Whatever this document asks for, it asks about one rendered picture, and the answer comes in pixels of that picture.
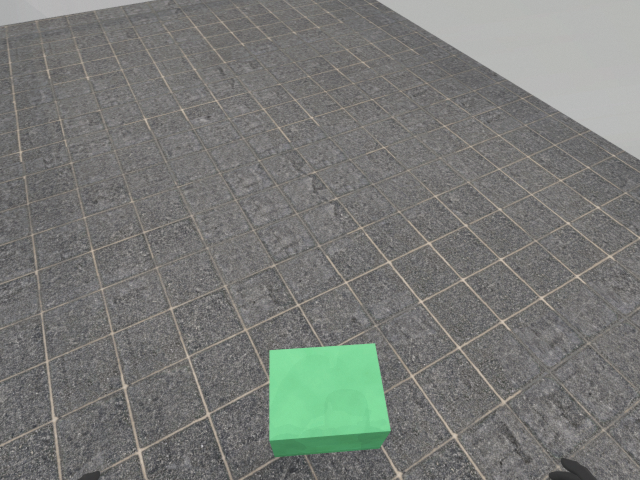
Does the carton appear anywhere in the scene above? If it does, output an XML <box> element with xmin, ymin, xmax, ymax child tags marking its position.
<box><xmin>269</xmin><ymin>343</ymin><xmax>391</xmax><ymax>457</ymax></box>

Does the robot right hand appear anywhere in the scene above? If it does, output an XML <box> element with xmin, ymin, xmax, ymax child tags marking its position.
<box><xmin>549</xmin><ymin>458</ymin><xmax>597</xmax><ymax>480</ymax></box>

